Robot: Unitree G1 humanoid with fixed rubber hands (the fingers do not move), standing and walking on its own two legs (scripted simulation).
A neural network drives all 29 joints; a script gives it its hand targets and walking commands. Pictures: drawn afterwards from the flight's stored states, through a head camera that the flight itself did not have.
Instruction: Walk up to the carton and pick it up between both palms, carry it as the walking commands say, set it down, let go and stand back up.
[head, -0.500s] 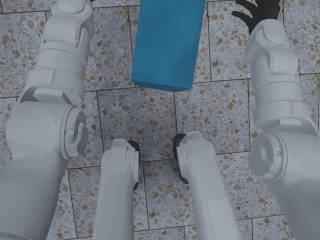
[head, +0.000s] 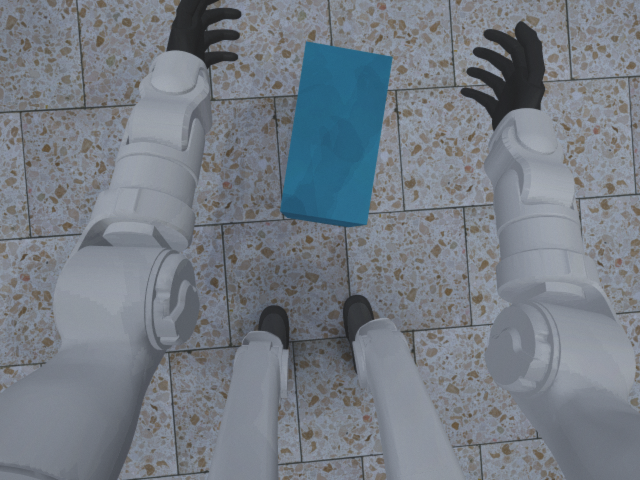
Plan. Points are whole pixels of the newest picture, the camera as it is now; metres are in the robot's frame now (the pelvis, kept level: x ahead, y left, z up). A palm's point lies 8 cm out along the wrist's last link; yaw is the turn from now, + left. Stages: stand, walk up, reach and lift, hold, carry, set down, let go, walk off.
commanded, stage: set down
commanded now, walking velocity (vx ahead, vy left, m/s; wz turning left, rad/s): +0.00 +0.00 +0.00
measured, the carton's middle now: (330, 151) +0.54 -0.06 -0.51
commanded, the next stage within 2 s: let go in 0.10 s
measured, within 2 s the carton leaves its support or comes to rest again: neither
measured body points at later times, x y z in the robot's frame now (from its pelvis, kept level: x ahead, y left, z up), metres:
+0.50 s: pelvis +0.04 -0.01 +0.07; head +0.31 -0.01 +0.43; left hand +0.45 +0.14 -0.07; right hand +0.41 -0.24 -0.06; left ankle +0.06 +0.11 -0.62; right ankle +0.07 -0.12 -0.62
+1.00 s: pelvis +0.09 +0.00 +0.12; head +0.16 +0.00 +0.57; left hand +0.30 +0.21 +0.03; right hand +0.26 -0.23 +0.04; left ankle +0.06 +0.11 -0.62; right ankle +0.07 -0.12 -0.62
